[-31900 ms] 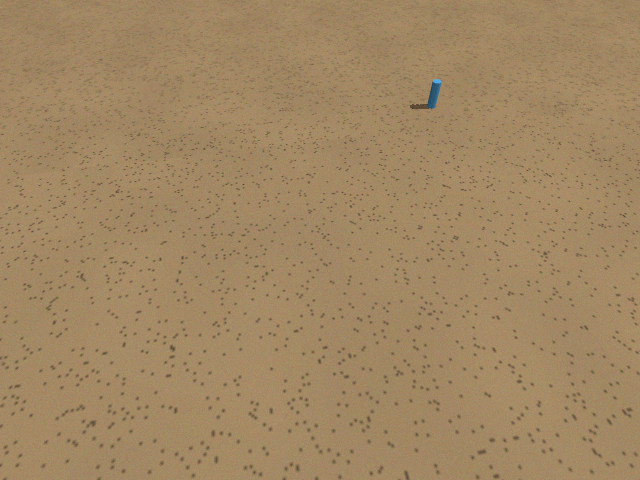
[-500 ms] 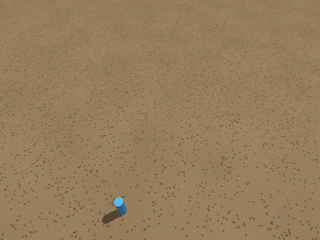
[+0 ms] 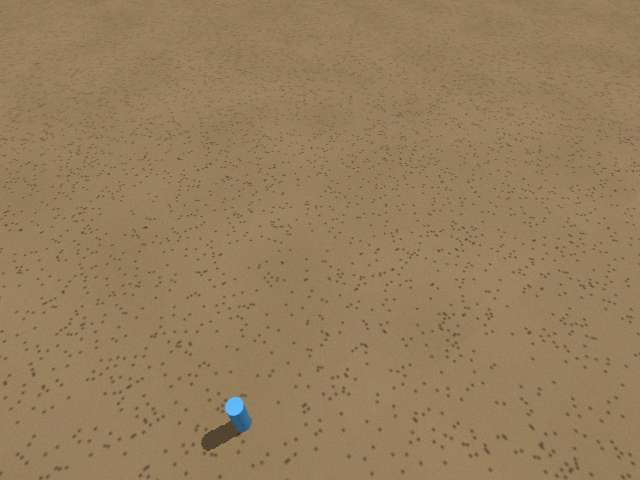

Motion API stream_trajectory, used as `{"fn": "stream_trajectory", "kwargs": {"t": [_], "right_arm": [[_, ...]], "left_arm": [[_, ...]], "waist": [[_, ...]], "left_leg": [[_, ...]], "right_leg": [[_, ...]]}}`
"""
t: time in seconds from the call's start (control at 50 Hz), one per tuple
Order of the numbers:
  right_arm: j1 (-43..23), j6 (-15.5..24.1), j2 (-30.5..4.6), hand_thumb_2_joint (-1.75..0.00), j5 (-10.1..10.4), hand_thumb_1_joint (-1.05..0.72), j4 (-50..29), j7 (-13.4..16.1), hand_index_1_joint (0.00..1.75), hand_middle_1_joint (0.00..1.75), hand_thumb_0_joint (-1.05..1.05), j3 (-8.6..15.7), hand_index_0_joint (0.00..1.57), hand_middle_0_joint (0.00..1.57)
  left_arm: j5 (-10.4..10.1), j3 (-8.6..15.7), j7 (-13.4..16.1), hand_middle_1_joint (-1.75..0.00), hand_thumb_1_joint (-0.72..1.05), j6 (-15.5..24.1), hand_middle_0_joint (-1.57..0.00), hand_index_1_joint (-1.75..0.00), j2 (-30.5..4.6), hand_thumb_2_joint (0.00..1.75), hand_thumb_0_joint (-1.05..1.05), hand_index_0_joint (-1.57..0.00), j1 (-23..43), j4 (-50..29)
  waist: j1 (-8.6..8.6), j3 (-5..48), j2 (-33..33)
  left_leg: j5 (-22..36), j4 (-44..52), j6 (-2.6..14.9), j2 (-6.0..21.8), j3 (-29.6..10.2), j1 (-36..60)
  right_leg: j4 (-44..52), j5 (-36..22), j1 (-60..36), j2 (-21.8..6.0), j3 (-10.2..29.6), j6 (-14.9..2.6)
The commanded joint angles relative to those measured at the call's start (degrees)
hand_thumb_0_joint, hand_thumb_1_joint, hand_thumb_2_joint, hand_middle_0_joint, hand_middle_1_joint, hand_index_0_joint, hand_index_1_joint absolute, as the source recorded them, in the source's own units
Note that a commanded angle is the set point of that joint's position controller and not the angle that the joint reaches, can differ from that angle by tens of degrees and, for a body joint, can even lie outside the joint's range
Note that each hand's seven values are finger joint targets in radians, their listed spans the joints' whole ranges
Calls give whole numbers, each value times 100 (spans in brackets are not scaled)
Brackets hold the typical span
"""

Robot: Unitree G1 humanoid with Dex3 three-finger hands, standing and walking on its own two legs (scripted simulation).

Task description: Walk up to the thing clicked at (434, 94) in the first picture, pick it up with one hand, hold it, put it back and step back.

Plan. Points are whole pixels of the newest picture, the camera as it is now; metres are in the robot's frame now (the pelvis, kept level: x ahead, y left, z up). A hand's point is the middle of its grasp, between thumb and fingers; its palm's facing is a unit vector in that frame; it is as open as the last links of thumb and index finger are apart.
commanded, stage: stand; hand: left
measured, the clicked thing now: (238, 415) +0.41 +0.25 -0.70
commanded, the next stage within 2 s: step back in 0.26 s
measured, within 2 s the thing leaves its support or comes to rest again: neither
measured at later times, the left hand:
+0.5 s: hand out of the picture +0.08 +0.27 -0.17, palm faces -0.02 -0.92 -0.39, open 7.4 cm
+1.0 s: hand out of the picture +0.01 +0.29 -0.18, palm faces -0.11 -0.92 -0.37, open 7.4 cm
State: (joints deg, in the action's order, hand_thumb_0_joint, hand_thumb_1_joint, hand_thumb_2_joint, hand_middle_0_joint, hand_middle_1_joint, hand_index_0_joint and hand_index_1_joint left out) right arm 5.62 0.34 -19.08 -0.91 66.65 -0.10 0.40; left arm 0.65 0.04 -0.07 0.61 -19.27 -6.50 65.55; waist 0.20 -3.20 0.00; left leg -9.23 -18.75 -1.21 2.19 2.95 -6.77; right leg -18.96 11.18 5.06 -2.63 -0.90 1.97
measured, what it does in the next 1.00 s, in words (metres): walks backwards: left foot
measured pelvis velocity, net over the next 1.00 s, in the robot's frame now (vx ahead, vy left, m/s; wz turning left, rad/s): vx -0.12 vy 0.03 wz -0.07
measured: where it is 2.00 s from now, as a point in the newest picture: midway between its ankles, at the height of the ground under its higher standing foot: outside the picture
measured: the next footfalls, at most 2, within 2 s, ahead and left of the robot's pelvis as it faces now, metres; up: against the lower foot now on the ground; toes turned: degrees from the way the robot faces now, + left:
left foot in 0.62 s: -0.03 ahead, +0.13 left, +0.00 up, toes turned -1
right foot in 1.04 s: -0.10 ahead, -0.10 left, +0.00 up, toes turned +0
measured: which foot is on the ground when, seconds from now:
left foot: down 0.00-0.48, up 0.50-0.60, down 0.62-1.00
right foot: down 0.00-0.64, up 0.66-1.00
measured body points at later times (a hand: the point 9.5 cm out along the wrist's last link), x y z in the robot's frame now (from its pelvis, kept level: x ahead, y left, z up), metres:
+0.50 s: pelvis -0.03 +0.00 -0.02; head +0.02 +0.00 +0.42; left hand +0.08 +0.32 -0.14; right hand +0.07 -0.32 -0.14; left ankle +0.00 +0.13 -0.74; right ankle -0.01 -0.14 -0.75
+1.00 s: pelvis -0.12 +0.03 -0.03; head -0.05 +0.04 +0.41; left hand +0.01 +0.33 -0.16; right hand -0.05 -0.29 -0.14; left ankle -0.07 +0.13 -0.75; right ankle -0.14 -0.10 -0.73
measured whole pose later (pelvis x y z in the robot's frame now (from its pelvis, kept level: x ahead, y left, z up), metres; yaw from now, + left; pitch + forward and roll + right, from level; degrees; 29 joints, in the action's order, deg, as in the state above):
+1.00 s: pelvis -0.12 +0.03 -0.03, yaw -4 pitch -2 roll +0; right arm 8.8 -1.2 -20.8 -1.2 49.1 1.1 2.5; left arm 0.8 3.7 0.3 -3.1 -22.1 -6.8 49.5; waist 1.1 -12.0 -1.2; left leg -17.3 -39.4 2.4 0.6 3.5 -20.2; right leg -46.2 25.9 18.1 2.3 4.9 -0.3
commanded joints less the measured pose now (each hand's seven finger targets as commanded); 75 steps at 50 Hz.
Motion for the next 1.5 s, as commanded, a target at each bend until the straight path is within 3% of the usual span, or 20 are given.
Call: {"fn": "stream_trajectory", "kwargs": {"t": [0.0, 0.22, 0.32, 0.42, 0.48, 0.58, 0.64, 0.72, 0.9, 1.0, 1.02, 1.04, 1.06, 1.16, 1.24, 1.32, 1.36, 1.38, 1.4, 1.48], "right_arm": [[-237, 110, -1192, -90, 5, -90, -313, 72, 30, 30, 0, 226, 20, 20], [-172, 131, -1188, -90, 4, -90, -316, 74, 30, 30, 0, 223, 20, 20], [-108, -94, -1508, -90, 145, -90, -863, 34, 30, 30, 0, 490, 20, 20], [-160, -251, -1376, -90, 138, -90, -1216, 3, 30, 30, 0, 537, 20, 20], [220, -374, -1294, -90, 89, -90, -1391, -72, 30, 30, 0, 586, 20, 20], [915, -185, -1388, -90, 30, -90, -1310, -41, 30, 30, 0, 645, 20, 20], [555, -57, -2346, -90, -95, -90, -1694, 30, 30, 30, 0, 819, 20, 20], [-77, -14, -1764, -90, -90, -90, -1967, 208, 30, 30, 0, 673, 20, 20], [680, -42, -1729, -90, -39, -90, -2052, 263, 30, 30, 0, 694, 20, 20], [187, -125, -1703, -90, 39, -90, -2174, 176, 30, 30, 0, 614, 20, 20], [216, -132, -1502, -90, 79, -90, -2203, 159, 30, 30, 0, 553, 20, 20], [-33, -152, -1304, -90, 113, -90, -2246, 198, 30, 30, 0, 519, 20, 20], [-50, -201, -1401, -90, 55, -90, -2182, 245, 30, 30, 0, 572, 20, 20], [687, -146, -1438, -90, 125, -90, -1884, 232, 30, 30, 0, 486, 20, 20], [460, -113, -1365, -90, 73, -90, -2050, 233, 30, 30, 0, 458, 20, 20], [1069, -55, -1277, -90, -26, -90, -1843, 158, 30, 30, 0, 539, 20, 20], [963, -14, -1763, -90, -177, -90, -1927, 129, 30, 30, 0, 699, 20, 20], [592, -31, -2407, -90, -158, -90, -2078, 66, 30, 30, 0, 800, 20, 20], [551, 1, -2415, -90, -158, -90, -2109, 84, 30, 30, 0, 814, 20, 20], [-86, 40, -1727, -90, -113, -90, -2229, 199, 30, 30, 0, 609, 20, 20]], "left_arm": [[19, 225, 92, -30, 90, 92, -20, -30, -1174, 90, 0, -20, 213, -309], [9, 231, 79, -30, 90, 98, -20, -30, -1187, 90, 0, -20, 203, -338], [-139, 517, 112, -30, 90, -65, -20, -30, -1491, 90, 0, -20, 143, -902], [-52, 603, 110, -30, 90, -171, -20, -30, -1742, 90, 0, -20, 230, -1294], [134, 698, 116, -30, 90, -176, -20, -30, -2036, 90, 0, -20, 628, -1641], [55, 566, 158, -30, 90, -282, -20, -30, -1620, 90, 0, -20, 950, -1937], [-5, 549, 271, -30, 90, -357, -20, -30, -1283, 90, 0, -20, 481, -2005], [-60, 565, 295, -30, 90, -338, -20, -30, -1414, 90, 0, -20, 57, -1784], [32, 660, 149, -30, 90, -218, -20, -30, -1254, 90, 0, -20, 107, -2147], [130, 726, 101, -30, 90, -149, -20, -30, -1245, 90, 0, -20, -715, -1823], [194, 830, 104, -30, 90, -110, -20, -30, -1613, 90, 0, -20, -715, -1880], [91, 923, 68, -30, 90, -146, -20, -30, -2091, 90, 0, -20, -447, -1977], [158, 928, 83, -30, 90, -100, -20, -30, -2168, 90, 0, -20, -123, -2211], [106, 793, 165, -30, 90, -129, -20, -30, -1470, 90, 0, -20, 259, -2477], [141, 774, 187, -30, 90, -193, -20, -30, -1419, 90, 0, -20, -227, -2530], [69, 741, 123, -30, 90, -290, -20, -30, -1639, 90, 0, -20, 104, -2662], [42, 639, 89, -30, 90, -344, -20, -30, -1312, 90, 0, -20, -122, -2705], [26, 678, 158, -30, 90, -308, -20, -30, -1345, 90, 0, -20, 231, -2791], [120, 788, 212, -30, 90, -307, -20, -30, -1478, 90, 0, -20, 562, -2697], [-16, 826, 171, -30, 90, -333, -20, -30, -1427, 90, 0, -20, -392, -2288]], "waist": [[-9, 377, 47], [8, 432, -21], [101, 844, 0], [-14, 677, -495], [86, 542, -1388], [334, 468, -395], [201, 655, 1274], [-145, 636, 981], [258, 784, 791], [-178, 817, 627], [-135, 810, -209], [-274, 442, -1467], [-259, 166, -1476], [-22, 334, -794], [-307, 575, -1004], [77, 765, -1023], [58, 679, 296], [206, 442, 1540], [398, 161, 1219], [-250, 183, 654]], "left_leg": [[594, 345, 110, 585, -506, 186], [809, 308, 105, 605, -480, 303], [2169, -914, 565, 589, -445, -84], [675, -2136, 470, -39, -257, -463], [-2263, -3957, 426, -502, -450, -886], [108, -1001, 316, -125, -506, -684], [3365, -477, 1199, 1793, -3068, -212], [3169, -1038, 1292, 1209, -1865, 128], [2964, -1300, 1440, 1236, -1642, 702], [1144, -1526, 935, 1022, -1414, -807], [260, -2070, 575, 540, -1183, -1736], [-1599, -3313, 214, -638, -422, -1865], [-2774, -4512, 158, -705, -907, -1813], [-2015, -4870, 4, -908, -1092, -1970], [-2180, -3194, -39, -625, -712, -2070], [-812, -961, 173, -481, -197, -709], [-15, -295, 654, 708, -1941, 83], [620, 156, 1458, 1924, -3256, -699], [617, 302, 1899, 2185, -3735, -1496], [1598, -451, 1377, 1257, -1855, -923]], "right_leg": [[317, -677, 202, -531, 371, -231], [276, -825, 221, -531, 399, -247], [-952, -1977, 376, -413, 335, -552], [-711, -1692, 1181, -996, 1022, -1171], [-336, -1681, 1629, -1877, 1705, -1844], [-2168, -957, 1281, -715, 729, -855], [-4303, 2690, 2443, 885, 1200, -366], [-5299, 1842, 2783, 816, 1350, -312], [-2964, 1687, 2103, 460, 628, -159], [-851, 54, 384, 334, 385, -479], [-786, -506, -37, -390, 1629, -791], [-162, -901, 825, -1484, 2888, -1742], [-66, -1264, 1376, -1953, 3400, -2118], [-772, -2191, 695, -888, 1552, -1512], [-1011, -2502, -274, -997, 1539, -1507], [-1442, -1730, 364, -872, 1333, -1155], [-2273, 298, 1939, -130, 973, -541], [-3428, 2370, 2295, 771, 331, -281], [-4583, 2642, 1969, 774, 1105, -256], [-5701, 1704, 2364, 900, 1315, -267]]}}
